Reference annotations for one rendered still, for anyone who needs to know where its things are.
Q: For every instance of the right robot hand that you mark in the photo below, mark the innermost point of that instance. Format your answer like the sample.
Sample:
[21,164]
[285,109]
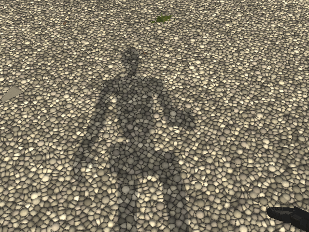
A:
[295,216]

